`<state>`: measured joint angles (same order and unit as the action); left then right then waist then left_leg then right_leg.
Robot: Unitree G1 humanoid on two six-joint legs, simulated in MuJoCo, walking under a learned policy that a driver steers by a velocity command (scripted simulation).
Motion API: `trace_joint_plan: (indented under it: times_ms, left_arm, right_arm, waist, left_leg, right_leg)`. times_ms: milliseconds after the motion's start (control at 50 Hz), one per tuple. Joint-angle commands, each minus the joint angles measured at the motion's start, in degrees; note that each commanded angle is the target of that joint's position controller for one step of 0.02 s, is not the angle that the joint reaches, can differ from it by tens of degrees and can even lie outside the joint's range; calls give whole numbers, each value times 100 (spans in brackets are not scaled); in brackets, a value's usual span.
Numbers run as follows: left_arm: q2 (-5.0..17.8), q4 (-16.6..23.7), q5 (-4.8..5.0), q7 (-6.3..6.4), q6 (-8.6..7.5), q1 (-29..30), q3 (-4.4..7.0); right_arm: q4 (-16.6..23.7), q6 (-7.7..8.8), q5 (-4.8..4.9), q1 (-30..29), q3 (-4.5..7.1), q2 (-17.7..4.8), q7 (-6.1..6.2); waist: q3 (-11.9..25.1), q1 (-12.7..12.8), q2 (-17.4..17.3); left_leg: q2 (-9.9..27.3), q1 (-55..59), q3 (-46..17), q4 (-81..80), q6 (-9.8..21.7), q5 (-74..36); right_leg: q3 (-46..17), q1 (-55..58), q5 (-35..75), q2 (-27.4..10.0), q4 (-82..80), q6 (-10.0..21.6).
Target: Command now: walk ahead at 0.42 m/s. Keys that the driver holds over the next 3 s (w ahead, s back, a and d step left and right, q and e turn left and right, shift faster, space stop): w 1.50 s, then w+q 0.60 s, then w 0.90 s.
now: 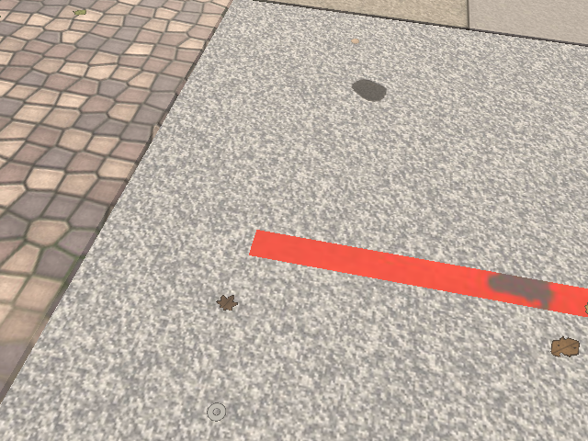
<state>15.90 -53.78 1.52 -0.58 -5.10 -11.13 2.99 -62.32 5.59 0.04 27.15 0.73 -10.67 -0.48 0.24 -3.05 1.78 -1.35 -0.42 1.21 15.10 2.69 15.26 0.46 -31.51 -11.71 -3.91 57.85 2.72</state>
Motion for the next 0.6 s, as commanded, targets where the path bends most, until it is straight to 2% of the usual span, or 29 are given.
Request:
trace_joint_plan:
  times_ms: [20, 60, 100, 160, 180, 200, 220, 240, 260, 280, 300, 320, 340, 360, 380, 400, 420, 440, 480, 520, 600]
  left_arm:
    - [-2, 579, -26, -63, -53, 937, -38]
    - [-60, 762, -6, -88, -54, 1416, -93]
    - [8, 876, 20, -127, -48, 1709, -109]
    - [161, 1034, 38, -195, -75, 1908, -90]
    - [251, 1043, 33, -214, -93, 1830, -56]
    - [381, 1010, 28, -218, -106, 1610, 5]
    - [549, 894, 26, -201, -104, 1133, 98]
    - [765, 597, 48, -160, -82, 181, 239]
    - [1038, 338, 25, -100, -44, -867, 350]
    - [1544, 161, -112, -95, -10, -1543, 459]
    - [1083, 154, -91, -125, -17, -1336, 303]
    - [780, 214, -62, -132, -52, -720, 203]
    - [588, 336, -67, -144, -85, -173, 141]
    - [433, 376, -123, -177, -118, 157, 97]
    - [286, 366, -178, -197, -152, 318, 53]
    - [228, 312, -187, -215, -163, 333, 39]
    - [244, 238, -169, -210, -180, 237, 39]
    - [304, 161, -157, -186, -196, 124, 46]
    - [500, 59, -163, -94, -204, -102, 77]
    - [586, -10, -156, -5, -170, -353, 88]
    - [719, -123, -88, 76, -110, -813, 97]
  right_arm:
    - [208, -44, -30, 269, 106, -842, 115]
    - [258, -67, -27, 298, 130, -981, 163]
    - [234, -61, 16, 425, 164, -1055, 181]
    - [208, -77, 96, 418, 223, -1085, 195]
    - [228, -98, 96, 353, 250, -1124, 196]
    - [267, -122, 75, 259, 281, -1191, 194]
    - [307, -165, 43, 167, 312, -1260, 190]
    - [361, -219, 0, 80, 298, -1212, 184]
    - [495, -232, -57, 25, 236, -1117, 172]
    - [586, -126, -36, 759, 9, -245, 99]
    - [518, 64, 85, 558, 43, -457, 55]
    - [762, 174, 273, -59, 183, -910, 33]
    - [864, 221, 298, -463, 204, -1016, 65]
    - [881, 207, 229, -624, 250, -989, 117]
    - [852, 127, 166, -507, 283, -900, 147]
    - [831, 42, 144, -386, 278, -760, 154]
    - [835, -24, 126, -352, 275, -660, 161]
    - [896, -71, 107, -450, 288, -664, 170]
    - [1126, -97, 50, -980, 325, -768, 190]
    - [1319, -68, 19, -1514, 330, -778, 169]
    - [1574, 9, 58, -2428, 246, -624, 58]
  waist:
    - [-718, -89, -634]
    - [-813, -177, -693]
    - [-924, -210, -766]
    - [-990, -55, -755]
    - [-886, 65, -755]
    - [-657, 244, -820]
    - [-264, 526, -930]
    - [323, 989, -915]
    - [1014, 1407, -669]
    - [2027, 1035, 948]
    - [2057, 1077, 1023]
    - [953, 892, 825]
    - [420, 700, 295]
    - [130, 495, 2]
    - [62, 269, 108]
    - [39, 159, 230]
    - [-23, 112, 238]
    - [-137, 88, 230]
    - [-353, 151, 135]
    - [-440, 292, 52]
    - [-496, 600, 27]
  left_leg:
    - [1270, 256, -959, -850, 709, -1762]
    - [1201, -106, -753, -995, 706, -1641]
    - [1287, -218, -677, -1104, 747, -1585]
    - [1540, 218, -595, -952, 673, -2015]
    - [1604, 412, -544, -758, 615, -2479]
    - [1629, 562, -475, -407, 550, -3430]
    - [1591, 614, -373, 217, 476, -4552]
    - [1366, 381, -197, 1312, 340, -5173]
    - [1138, -773, -122, 2850, 176, -4092]
    - [12, -2921, -55, 5248, -222, -581]
    - [-130, -3570, -927, 6169, -97, 1593]
    - [212, -4117, -857, 6474, 29, 1289]
    - [543, -3954, -707, 6257, 91, 718]
    - [768, -3664, -613, 5896, 79, 310]
    - [957, -3253, -645, 5606, 74, 69]
    - [1012, -3000, -628, 5430, 50, -3]
    - [1040, -2929, -567, 5283, 16, -13]
    - [1070, -3015, -519, 5099, -34, -111]
    - [1132, -3502, -479, 4526, -174, -595]
    - [1120, -3859, -442, 3726, -255, -1271]
    - [810, -3557, -141, 2216, -272, -2241]
  right_leg:
    - [71, -1199, 553, -114, -982, -202]
    - [211, -764, 976, 35, -1782, -265]
    - [280, -465, 1213, 128, -2202, -243]
    - [124, -356, 1225, 127, -2624, -29]
    - [122, -182, 1121, 170, -2716, 63]
    - [185, 211, 989, 291, -2728, 162]
    - [306, 897, 851, 475, -2663, 278]
    - [405, 2072, 827, 642, -2679, 438]
    - [-341, 3790, 574, -10, -2554, 721]
    - [-3277, 5722, -1095, -1584, -3211, 1693]
    - [-4660, 5501, -1643, -1795, -4269, 1707]
    - [-3806, 4603, -1519, -1621, -4380, 1381]
    - [-2927, 3630, -827, -1421, -4495, 1212]
    - [-2263, 2829, -137, -1192, -4637, 1094]
    - [-1741, 2332, 221, -946, -4788, 995]
    - [-1495, 2034, 342, -833, -4924, 1002]
    - [-1302, 1838, 506, -778, -5039, 1060]
    - [-1135, 1705, 620, -748, -5146, 1108]
    - [-988, 1734, 750, -755, -5304, 1175]
    - [-858, 1980, 930, -722, -5337, 1121]
    - [-464, 2247, 1058, -571, -5334, 920]
